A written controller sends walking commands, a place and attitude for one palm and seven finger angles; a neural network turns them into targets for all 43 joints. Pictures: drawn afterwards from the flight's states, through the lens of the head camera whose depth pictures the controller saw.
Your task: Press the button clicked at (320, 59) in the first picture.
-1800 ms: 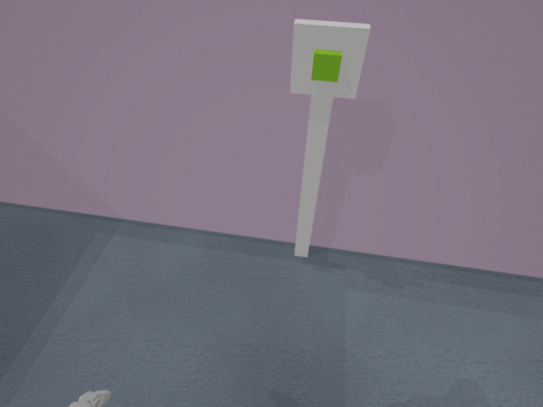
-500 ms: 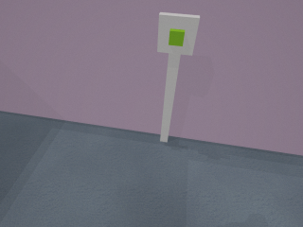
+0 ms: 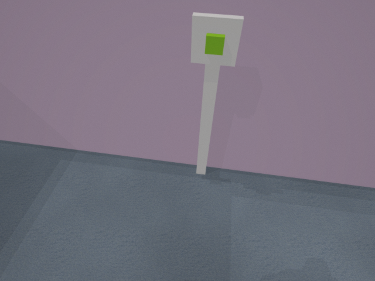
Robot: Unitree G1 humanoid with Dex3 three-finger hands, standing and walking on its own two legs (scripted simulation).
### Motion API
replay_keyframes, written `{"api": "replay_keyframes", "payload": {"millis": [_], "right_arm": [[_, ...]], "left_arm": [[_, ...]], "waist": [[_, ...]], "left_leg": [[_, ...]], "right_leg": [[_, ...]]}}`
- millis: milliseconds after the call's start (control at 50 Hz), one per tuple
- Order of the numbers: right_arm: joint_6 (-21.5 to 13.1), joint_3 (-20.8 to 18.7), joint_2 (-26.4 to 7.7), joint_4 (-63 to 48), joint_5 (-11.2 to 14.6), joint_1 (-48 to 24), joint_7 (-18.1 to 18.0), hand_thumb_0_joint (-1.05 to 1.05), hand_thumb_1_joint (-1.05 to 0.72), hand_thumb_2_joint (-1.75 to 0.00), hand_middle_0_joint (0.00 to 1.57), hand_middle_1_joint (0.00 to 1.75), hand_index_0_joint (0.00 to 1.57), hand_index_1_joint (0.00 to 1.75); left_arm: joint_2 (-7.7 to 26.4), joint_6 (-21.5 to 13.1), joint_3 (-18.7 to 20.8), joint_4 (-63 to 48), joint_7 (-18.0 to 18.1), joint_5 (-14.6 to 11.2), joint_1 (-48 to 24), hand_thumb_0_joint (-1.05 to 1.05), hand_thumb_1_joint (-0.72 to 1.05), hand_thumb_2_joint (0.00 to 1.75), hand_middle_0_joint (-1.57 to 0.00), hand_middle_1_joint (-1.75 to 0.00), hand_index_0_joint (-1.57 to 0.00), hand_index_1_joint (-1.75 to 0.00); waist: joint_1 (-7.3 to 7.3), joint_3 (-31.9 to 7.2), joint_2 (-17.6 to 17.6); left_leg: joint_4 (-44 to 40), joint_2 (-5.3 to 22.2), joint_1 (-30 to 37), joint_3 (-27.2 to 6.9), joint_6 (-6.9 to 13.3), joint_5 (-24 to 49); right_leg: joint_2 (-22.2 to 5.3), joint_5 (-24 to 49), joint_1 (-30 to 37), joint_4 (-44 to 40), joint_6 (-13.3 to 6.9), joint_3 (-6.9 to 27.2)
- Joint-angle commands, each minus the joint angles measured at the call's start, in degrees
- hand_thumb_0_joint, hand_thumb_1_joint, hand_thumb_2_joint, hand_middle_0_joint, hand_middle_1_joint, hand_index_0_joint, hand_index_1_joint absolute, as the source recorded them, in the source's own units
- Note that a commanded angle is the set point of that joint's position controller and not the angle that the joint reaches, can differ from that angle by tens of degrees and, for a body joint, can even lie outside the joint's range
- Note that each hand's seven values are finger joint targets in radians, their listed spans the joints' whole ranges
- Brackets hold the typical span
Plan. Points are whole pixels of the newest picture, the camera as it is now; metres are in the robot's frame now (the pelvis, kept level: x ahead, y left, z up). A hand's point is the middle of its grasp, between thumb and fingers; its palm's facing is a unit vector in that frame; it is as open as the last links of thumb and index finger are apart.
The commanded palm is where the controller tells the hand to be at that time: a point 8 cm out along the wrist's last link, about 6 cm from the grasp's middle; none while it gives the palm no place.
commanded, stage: take the last steps up to it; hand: left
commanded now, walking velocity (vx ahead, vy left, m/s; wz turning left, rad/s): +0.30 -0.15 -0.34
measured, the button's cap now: (214, 43) +0.85 -0.03 +0.11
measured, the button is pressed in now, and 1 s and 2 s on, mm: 0 0 0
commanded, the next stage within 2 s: come to a stop and stand still in 1.06 s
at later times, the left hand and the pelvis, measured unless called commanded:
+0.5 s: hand out of the picture +0.06 +0.10 -0.18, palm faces -0.04 -0.98 -0.18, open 7.4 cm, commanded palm none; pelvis +0.07 -0.08 -0.01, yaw -6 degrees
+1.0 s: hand (158, 231) +0.29 +0.11 -0.19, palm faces -0.10 -0.99 -0.12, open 7.4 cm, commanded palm none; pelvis +0.25 -0.07 +0.00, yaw -10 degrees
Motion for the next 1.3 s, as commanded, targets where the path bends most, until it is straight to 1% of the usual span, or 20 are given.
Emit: {"api": "replay_keyframes", "payload": {"millis": [0, 60, 120, 200, 260, 280, 300, 320, 420, 660, 720, 740, 760, 780, 840, 920, 1060, 1200, 1240, 1280], "right_arm": [[-0.78, -1.19, -6.95, -2.88, -0.19, 1.99, -0.42, 0.0, -0.9, -0.9, 0.2, 0.3, 0.2, 0.3], [-0.15, -1.96, -7.97, -3.1, -0.83, 3.76, -0.24, 0.0, -0.9, -0.9, 0.2, 0.3, 0.2, 0.3], [-0.61, -4.22, -11.5, -4.12, -0.92, 7.08, -0.69, 0.0, -0.9, -0.9, 0.2, 0.3, 0.2, 0.3], [-1.88, -4.75, -9.46, -4.56, -1.33, 6.27, -0.94, 0.0, -0.9, -0.9, 0.2, 0.3, 0.2, 0.3], [-1.65, -4.61, -7.6, -4.49, -1.29, 4.66, -0.69, 0.0, -0.9, -0.9, 0.2, 0.3, 0.2, 0.3], [-1.42, -4.05, -4.53, -4.79, -0.99, 5.56, -0.33, 0.0, -0.9, -0.9, 0.2, 0.3, 0.2, 0.3], [-1.44, -2.73, 0.54, -7.2, -0.39, 4.09, 0.17, 0.0, -0.9, -0.9, 0.2, 0.3, 0.2, 0.3], [-1.59, -2.89, -0.84, -8.81, -0.67, 1.02, 0.52, 0.0, -0.9, -0.9, 0.2, 0.3, 0.2, 0.3], [-0.87, -3.52, 1.74, -5.32, -1.3, 5.91, 1.25, 0.0, -0.9, -0.9, 0.2, 0.3, 0.2, 0.3], [-2.3, -3.22, 6.29, -8.06, -0.59, -0.14, 1.48, 0.0, -0.9, -0.9, 0.2, 0.3, 0.2, 0.3], [-3.32, -3.51, 5.85, -3.87, -0.81, 11.11, 0.39, 0.0, -0.9, -0.9, 0.2, 0.3, 0.2, 0.3], [-3.7, -4.34, 2.44, -1.71, -1.18, 18.87, -0.32, 0.0, -0.9, -0.9, 0.2, 0.3, 0.2, 0.3], [-3.98, -5.73, -4.2, -0.23, -1.68, 25.58, -0.94, 0.0, -0.9, -0.9, 0.2, 0.3, 0.2, 0.3], [-3.11, -5.55, -5.8, -0.06, -0.8, 27.29, -1.41, 0.0, -0.9, -0.9, 0.2, 0.3, 0.2, 0.3], [-3.65, -3.34, 2.56, -1.94, -0.82, 16.37, -1.63, 0.0, -0.9, -0.9, 0.2, 0.3, 0.2, 0.3], [-4.64, -2.71, 5.36, -2.75, -0.65, 14.14, -1.5, 0.0, -0.9, -0.9, 0.2, 0.3, 0.2, 0.3], [-4.3, -2.76, 3.52, -0.65, -0.73, 19.83, -1.54, 0.0, -0.9, -0.9, 0.2, 0.3, 0.2, 0.3], [-2.65, -3.08, 3.24, 1.03, -1.25, 21.33, -1.63, 0.0, -0.9, -0.9, 0.2, 0.3, 0.2, 0.3], [-2.48, -3.03, 3.46, 1.24, -0.32, 20.62, -1.44, 0.0, -0.9, -0.9, 0.2, 0.3, 0.2, 0.3], [-1.38, -2.67, 7.24, 0.81, 1.16, 27.27, -0.92, 0.0, -0.9, -0.9, 0.2, 0.3, 0.2, 0.3]], "left_arm": [[6.58, -0.43, 1.24, -3.2, 0.71, -0.23, 0.98, 0.0, 0.9, 0.9, -0.2, -0.3, -0.2, -0.3], [4.49, 0.67, 1.43, -4.1, -0.42, 0.23, 2.31, 0.0, 0.9, 0.9, -0.2, -0.3, -0.2, -0.3], [3.33, 1.18, 2.62, -7.43, -1.67, 0.7, 0.15, 0.0, 0.9, 0.9, -0.2, -0.3, -0.2, -0.3], [0.41, 0.34, 3.45, -8.73, -2.83, 0.61, 1.68, 0.0, 0.9, 0.9, -0.2, -0.3, -0.2, -0.3], [-0.77, -0.42, 3.8, -5.19, -2.81, 0.55, 12.51, 0.0, 0.9, 0.9, -0.2, -0.3, -0.2, -0.3], [2.61, -1.07, 4.49, -3.2, -2.12, 0.88, 18.23, 0.0, 0.9, 0.9, -0.2, -0.3, -0.2, -0.3], [8.13, -1.92, 5.54, -2.0, -0.98, 1.11, 22.94, 0.0, 0.9, 0.9, -0.2, -0.3, -0.2, -0.3], [7.52, -1.99, 5.18, -1.95, -0.05, -0.01, 24.57, 0.0, 0.9, 0.9, -0.2, -0.3, -0.2, -0.3], [-0.53, -3.39, 3.19, -4.01, 0.92, 0.5, 12.0, 0.0, 0.9, 0.9, -0.2, -0.3, -0.2, -0.3], [-3.23, -4.35, 2.53, 2.01, 1.56, 0.85, 20.21, 0.0, 0.9, 0.9, -0.2, -0.3, -0.2, -0.3], [-3.46, -4.33, 2.78, 2.37, 1.21, 0.28, 18.09, 0.0, 0.9, 0.9, -0.2, -0.3, -0.2, -0.3], [-4.92, -4.34, 2.75, 2.06, 0.94, -0.07, 18.66, 0.0, 0.9, 0.9, -0.2, -0.3, -0.2, -0.3], [-7.7, -4.2, 2.37, 0.71, 0.26, -0.5, 20.04, 0.0, 0.9, 0.9, -0.2, -0.3, -0.2, -0.3], [-5.25, -4.04, 2.34, -1.45, 0.22, 0.05, 16.8, 0.0, 0.9, 0.9, -0.2, -0.3, -0.2, -0.3], [-6.79, -2.68, 3.34, -1.1, -0.41, 1.14, 11.91, 0.0, 0.9, 0.9, -0.2, -0.3, -0.2, -0.3], [-10.01, -0.65, 3.33, -0.24, -0.79, 1.29, 15.94, 0.0, 0.9, 0.9, -0.2, -0.3, -0.2, -0.3], [-7.89, -0.11, 3.12, -3.82, -1.28, 1.08, 5.65, 0.0, 0.9, 0.9, -0.2, -0.3, -0.2, -0.3], [-8.36, -1.35, 2.17, -5.29, -0.25, 0.26, -0.02, 0.0, 0.9, 0.9, -0.2, -0.3, -0.2, -0.3], [-4.51, -2.34, 2.84, -2.48, 0.6, 0.41, 9.55, 0.0, 0.9, 0.9, -0.2, -0.3, -0.2, -0.3], [4.34, -3.48, 4.16, -1.98, 1.84, 0.22, 13.28, 0.0, 0.9, 0.9, -0.2, -0.3, -0.2, -0.3]], "waist": [[-0.9, -4.6, -0.47], [-1.24, 0.54, 3.81], [-3.08, 5.17, 9.54], [-1.15, 4.45, 7.73], [3.22, 0.59, 5.11], [5.35, -1.45, -6.2], [6.99, -0.36, -24.2], [7.48, 0.18, -18.15], [-0.95, 4.39, -2.81], [0.95, 3.88, -3.48], [-4.2, 0.3, -1.21], [-7.0, -4.32, 3.98], [-7.69, -9.26, 17.61], [-7.66, -8.55, 13.45], [-2.92, 5.6, 2.95], [0.5, 3.18, 5.39], [-1.43, 4.85, 8.13], [-2.66, 3.83, 9.93], [1.96, -3.12, 4.65], [0.05, -16.86, -12.18]], "left_leg": [[-1.76, 6.73, 2.07, -3.53, 0.74, 6.0], [-7.05, 10.11, 0.4, -8.08, 2.97, -15.89], [-14.66, 21.88, 0.36, -18.86, 10.61, -21.58], [-10.69, 20.69, 0.1, -10.17, 8.73, -9.79], [3.1, 14.75, -10.87, -0.81, 4.09, -10.48], [15.43, 9.15, -18.42, 4.34, 1.45, -16.73], [35.51, 1.48, -32.08, 8.66, -1.01, -26.02], [42.32, 3.22, -33.12, 1.34, 0.44, -22.71], [43.71, 7.43, -25.45, 0.99, -0.47, -6.39], [20.26, 5.53, -23.45, 3.55, 0.73, -6.46], [8.16, 1.46, -4.12, 6.99, 1.97, 0.45], [4.19, 6.91, 9.33, -0.85, 4.18, 2.15], [-2.0, 24.01, 19.77, -23.27, 10.94, 7.4], [-6.79, 29.77, 18.51, -31.98, 14.76, 7.9], [-11.4, 23.36, -1.58, -17.54, 10.46, 3.59], [-11.04, 16.39, -5.7, -1.41, 6.96, 11.29], [-8.95, 15.16, 2.48, 1.66, 7.4, 25.73], [-1.31, 14.77, 2.01, 3.25, 6.41, 34.5], [8.03, 11.46, -0.6, 3.96, 2.83, 23.54], [27.31, 2.19, -9.3, 4.23, -1.35, -21.61]], "right_leg": [[-6.03, 9.49, -1.33, -1.22, -1.34, 5.87], [-1.54, -11.84, -9.59, 3.36, -1.07, 3.29], [-1.55, -15.07, -20.95, 24.59, -0.43, -1.02], [-5.35, -13.17, -18.87, 20.9, -0.32, -1.29], [-1.79, -3.73, 2.17, 6.56, -0.51, -6.61], [-4.35, -8.18, 10.48, 0.1, -1.52, -2.23], [-18.66, -19.01, 13.07, -10.89, -6.89, 22.9], [-21.46, -20.92, 9.08, -14.74, -10.33, 29.03], [-15.09, -12.23, -5.28, -13.91, -10.85, 12.58], [-14.13, 11.27, 5.66, -9.51, -12.04, 7.63], [-8.6, 22.93, 0.58, 4.17, -8.66, 1.43], [-5.53, 19.12, -7.05, 16.7, -6.23, -0.68], [1.28, -6.3, -20.96, 35.13, -2.52, -7.0], [1.31, -19.17, -25.27, 45.29, -2.97, -2.59], [-5.42, -7.89, -26.33, 49.76, -1.62, 0.06], [-6.24, 0.94, -22.8, 45.98, 0.6, -1.66], [-7.37, 5.25, -29.94, 34.71, 1.95, -4.69], [-4.27, 2.97, -13.05, 11.71, -0.02, -8.02], [-5.42, 16.96, 2.5, 1.07, 0.36, -6.45], [-26.11, 63.92, 17.42, 5.36, -7.84, 9.99]]}}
